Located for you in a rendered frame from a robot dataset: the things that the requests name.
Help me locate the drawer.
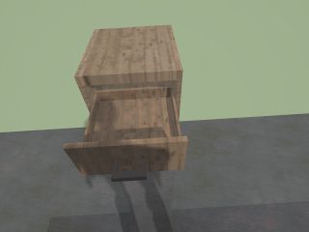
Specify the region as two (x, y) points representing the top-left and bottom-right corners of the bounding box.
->
(63, 86), (188, 176)

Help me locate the handle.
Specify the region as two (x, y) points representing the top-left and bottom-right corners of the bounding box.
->
(110, 159), (147, 182)

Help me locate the cabinet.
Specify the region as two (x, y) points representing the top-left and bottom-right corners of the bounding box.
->
(74, 24), (183, 121)

